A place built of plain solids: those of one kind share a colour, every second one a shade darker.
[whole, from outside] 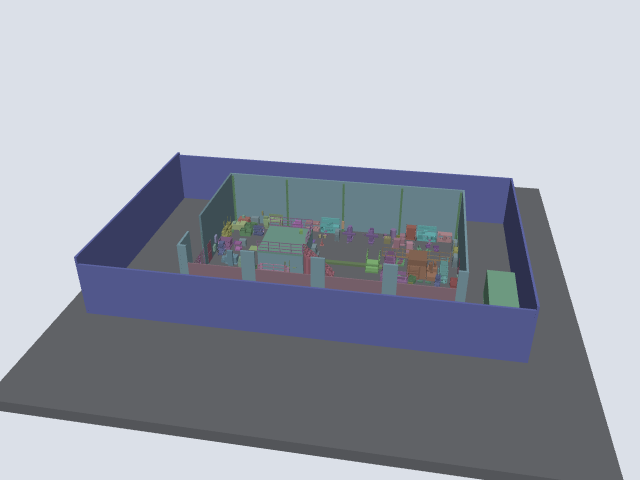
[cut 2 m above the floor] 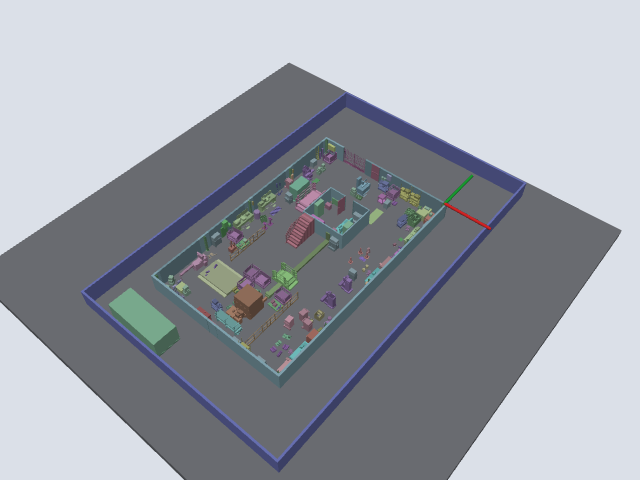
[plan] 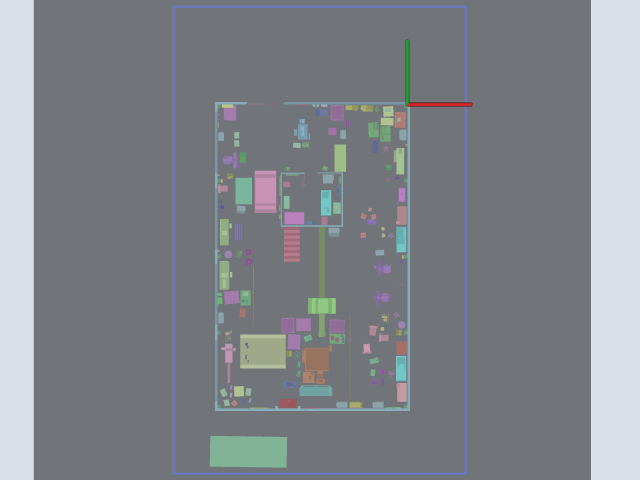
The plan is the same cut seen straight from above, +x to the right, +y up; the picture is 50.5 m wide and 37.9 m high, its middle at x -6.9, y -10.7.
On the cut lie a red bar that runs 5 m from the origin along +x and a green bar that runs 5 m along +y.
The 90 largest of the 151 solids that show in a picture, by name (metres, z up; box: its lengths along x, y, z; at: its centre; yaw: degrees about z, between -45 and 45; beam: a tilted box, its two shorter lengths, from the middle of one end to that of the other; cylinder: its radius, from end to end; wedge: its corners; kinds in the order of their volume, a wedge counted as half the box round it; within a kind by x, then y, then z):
{
 "yard_bound_1": {"box": [0.2, 37.08, 5.05], "at": [-18.44, -10.73, 2.48]},
 "yard_bound_2": {"box": [23.26, 0.2, 5.46], "at": [-6.91, -29.16, 2.68]},
 "yard_bound_3": {"box": [23.26, 0.2, 5.75], "at": [-6.91, 7.71, 2.83]},
 "yard_bound_4": {"box": [0.2, 37.08, 5.45], "at": [4.62, -10.73, 2.67]},
 "wall_1": {"box": [0.2, 0.81, 5.75], "at": [-15.1, -23.8, 2.83]},
 "wall_2": {"box": [0.2, 4.81, 2.55], "at": [-15.1, -21.0, 1.23]},
 "wall_3": {"box": [0.2, 1.21, 5.75], "at": [-15.1, -18.0, 2.83]},
 "wall_4": {"box": [0.2, 4.81, 2.55], "at": [-15.1, -15.0, 1.23]},
 "wall_5": {"box": [0.2, 1.21, 5.75], "at": [-15.1, -12.0, 2.83]},
 "wall_6": {"box": [0.2, 4.81, 2.55], "at": [-15.1, -9.0, 1.23]},
 "wall_7": {"box": [0.2, 1.21, 5.75], "at": [-15.1, -6.0, 2.83]},
 "wall_8": {"box": [0.2, 4.81, 2.55], "at": [-15.1, -3.0, 1.23]},
 "wall_9": {"box": [0.2, 0.81, 5.75], "at": [-15.1, -0.2, 2.83]},
 "wall_10": {"box": [2.51, 0.2, 5.75], "at": [-13.95, 0.1, 2.83]},
 "wall_11": {"box": [0.06, 4.32, 2.67], "at": [-9.98, -7.5, 1.28]},
 "wall_12": {"box": [0.06, 4.2, 2.55], "at": [-9.92, -7.5, 1.23]},
 "wall_13": {"box": [1.8, 0.06, 2.55], "at": [-9.05, -5.43, 1.23]},
 "wall_14": {"box": [4.8, 0.06, 2.67], "at": [-7.55, -9.63, 1.28]},
 "wall_15": {"box": [4.8, 0.06, 2.55], "at": [-7.55, -9.57, 1.23]},
 "wall_16": {"box": [15.4, 0.2, 5.75], "at": [-7.5, -24.1, 2.83]},
 "wall_17": {"box": [1.91, 0.06, 2.55], "at": [-6.1, -5.43, 1.23]},
 "wall_18": {"box": [0.06, 4.2, 2.55], "at": [-5.18, -7.5, 1.23]},
 "wall_19": {"box": [0.06, 4.32, 2.67], "at": [-5.12, -7.5, 1.28]},
 "wall_20": {"box": [9.91, 0.2, 5.75], "at": [-4.75, 0.1, 2.83]},
 "wall_21": {"box": [0.2, 24.4, 5.75], "at": [0.1, -12.0, 2.83]},
 "beyond_container_1": {"box": [5.99, 2.32, 2.59], "at": [-12.56, -27.43, 1.24], "yaw": -0.9},
 "beyond_container_2": {"box": [6.06, 2.4, 2.65], "at": [-12.56, -27.43, 1.27], "yaw": -0.9},
 "machining_centre_1": {"box": [0.9, 0.89, 0.49], "at": [-7.79, -21.56, 0.2]},
 "machining_centre_2": {"box": [1.85, 1.81, 0.14], "at": [-7.15, -20.16, 0.02]},
 "machining_centre_3": {"box": [1.81, 1.72, 2.04], "at": [-7.12, -20.14, 0.97]},
 "stair_1": {"box": [1.26, 0.25, 0.88], "at": [-9.12, -11.61, 0.39]},
 "stair_2": {"box": [1.26, 0.25, 1.09], "at": [-9.12, -11.38, 0.5]},
 "stair_3": {"box": [1.26, 0.25, 1.3], "at": [-9.12, -11.15, 0.6]},
 "stair_4": {"box": [1.26, 0.25, 1.51], "at": [-9.12, -10.93, 0.7]},
 "stair_5": {"box": [1.26, 0.25, 1.72], "at": [-9.12, -10.7, 0.81]},
 "stair_6": {"box": [1.26, 0.25, 1.92], "at": [-9.12, -10.47, 0.91]},
 "stair_7": {"box": [1.26, 0.25, 2.13], "at": [-9.12, -10.25, 1.02]},
 "stair_8": {"box": [1.26, 0.25, 2.34], "at": [-9.12, -10.02, 1.12]},
 "stair_9": {"box": [1.26, 0.25, 2.55], "at": [-9.12, -9.79, 1.22]},
 "raised_slab_1": {"box": [3.6, 2.7, 0.2], "at": [-11.4, -19.5, 0.05]},
 "raised_slab_2": {"box": [3.6, 2.1, 0.34], "at": [-11.4, -19.5, 0.12]},
 "raised_floor_deck_1": {"box": [4.98, 4.38, 0.2], "at": [-7.55, -7.5, 2.6]},
 "screw_compressor_1": {"box": [1.3, 2.1, 0.15], "at": [-12.92, -6.83, 0.03]},
 "screw_compressor_2": {"box": [1.1, 1.9, 1.55], "at": [-12.92, -6.83, 0.97]},
 "window_pane_1": {"box": [0.1, 4.8, 1.51], "at": [-15.15, -21.0, 3.24]},
 "window_pane_2": {"box": [0.1, 4.8, 1.51], "at": [-15.15, -15.0, 3.24]},
 "window_pane_3": {"box": [0.1, 4.8, 1.51], "at": [-15.15, -9.0, 3.24]},
 "window_pane_4": {"box": [0.1, 4.8, 1.51], "at": [-15.15, -3.0, 3.24]},
 "stillage_1": {"box": [1.0, 1.2, 0.22], "at": [-13.99, -0.66, 0.06]},
 "stillage_2": {"box": [1.08, 0.88, 0.37], "at": [-13.88, -15.23, 0.14], "yaw": 5.4},
 "stillage_3": {"box": [0.88, 1.08, 0.37], "at": [-9.44, -17.45, 0.14], "yaw": 1.9},
 "stillage_4": {"box": [0.88, 1.08, 0.44], "at": [-8.96, -18.75, 0.17], "yaw": -2.4},
 "stillage_5": {"box": [1.08, 0.88, 0.4], "at": [-8.2, -17.38, 0.15], "yaw": 0.2},
 "stillage_6": {"box": [1.08, 0.88, 0.42], "at": [-5.55, -17.49, 0.16], "yaw": -2.1},
 "stillage_7": {"box": [0.88, 1.08, 0.36], "at": [-5.54, -0.66, 0.13]},
 "staging_1": {"box": [1.7, 2.2, 0.56], "at": [-11.2, -6.9, 0.23]},
 "tall_cupboard_1": {"box": [0.45, 1.0, 1.9], "at": [-9.54, -7.73, 1.05]},
 "tall_cupboard_2": {"box": [0.6, 0.9, 1.94], "at": [-5.56, -8.18, 1.03]},
 "wheelie_bin_1": {"box": [0.62, 0.51, 1.12], "at": [-14.48, -6.64, 0.51]},
 "wheelie_bin_2": {"box": [0.51, 0.62, 1.12], "at": [-3.21, -19.22, 0.51], "yaw": 4.6},
 "wheelie_bin_3": {"box": [0.51, 0.62, 1.12], "at": [-2.73, -17.93, 0.51], "yaw": -5.1},
 "wheelie_bin_4": {"box": [0.62, 0.51, 1.12], "at": [-1.8, -18.43, 0.51], "yaw": -0.3},
 "centre_lathe_1": {"box": [0.78, 2.18, 0.29], "at": [-14.45, -13.49, 0.78]},
 "centre_lathe_2": {"box": [0.69, 2.08, 0.28], "at": [-14.45, -10.08, 0.78]},
 "centre_lathe_3": {"box": [0.63, 2.08, 0.27], "at": [-0.55, -4.47, 0.81]},
 "crate_1": {"box": [0.77, 0.8, 0.5], "at": [-13.29, -22.65, 0.2], "yaw": 2.4},
 "crate_2": {"box": [1.0, 0.6, 0.8], "at": [-1.6, -1.35, 0.35], "yaw": -1.6},
 "crate_3": {"box": [0.8, 0.8, 0.65], "at": [-1.5, -0.55, 0.28], "yaw": 3.7},
 "roll_cab_1": {"box": [0.46, 0.85, 0.75], "at": [-14.71, -16.86, 0.48]},
 "roll_cab_2": {"box": [0.85, 0.46, 0.76], "at": [-6.26, -5.75, 0.49]},
 "roll_cab_3": {"box": [0.85, 0.46, 0.78], "at": [-5.81, -9.95, 0.5]},
 "roll_cab_4": {"box": [0.46, 0.85, 0.76], "at": [-0.29, -2.39, 0.49]},
 "band_saw_1": {"box": [0.57, 1.5, 0.75], "at": [-14.09, -19.64, 0.33]},
 "band_saw_2": {"box": [0.47, 1.38, 0.79], "at": [-14.09, -19.64, 0.35]},
 "card_cage_1": {"box": [0.76, 0.95, 1.45], "at": [-0.45, -19.23, 0.68]},
 "floor_pipes_1": {"box": [0.46, 1.85, 0.28], "at": [-6.75, -17.43, 0.09]},
 "floor_pipes_2": {"box": [0.46, 5.63, 0.28], "at": [-6.75, -12.48, 0.09]},
 "workbench_1": {"box": [0.63, 0.53, 0.8], "at": [-6.41, -7.14, 0.35]},
 "workbench_2": {"box": [0.63, 0.53, 0.8], "at": [-0.49, -20.22, 0.35]},
 "workbench_3": {"box": [0.63, 0.63, 0.79], "at": [-0.49, -11.35, 0.35]},
 "surface_grinder_1": {"box": [0.26, 0.53, 1.71], "at": [-8.83, -2.21, 0.8]},
 "surface_grinder_2": {"box": [0.74, 1.19, 0.6], "at": [-8.27, -2.16, 0.44]},
 "stile_1": {"box": [1.0, 1.25, 0.59], "at": [-6.75, -15.9, 0.24]},
 "pallet_stack_1": {"box": [0.73, 1.13, 0.86], "at": [-0.58, -1.24, 0.38], "yaw": -1.0},
 "drum_1": {"cylinder": 0.3, "from": [-14.15, -11.85, 0.0], "to": [-14.15, -11.85, 0.87]},
 "drum_2": {"cylinder": 0.3, "from": [-0.45, -17.4, 0.0], "to": [-0.45, -17.4, 0.87]},
 "filing_cabinet_1": {"box": [0.47, 0.62, 1.37], "at": [-6.54, -9.18, 0.64]},
 "surface_table_1": {"box": [1.56, 0.96, 0.26], "at": [-8.93, -8.99, 0.74]},
 "bar_rack_1": {"box": [2.57, 0.7, 0.13], "at": [-7.23, -22.66, 0.5]},
 "milling_machine_1": {"box": [0.42, 0.36, 1.55], "at": [-1.66, -12.96, 0.73]}
}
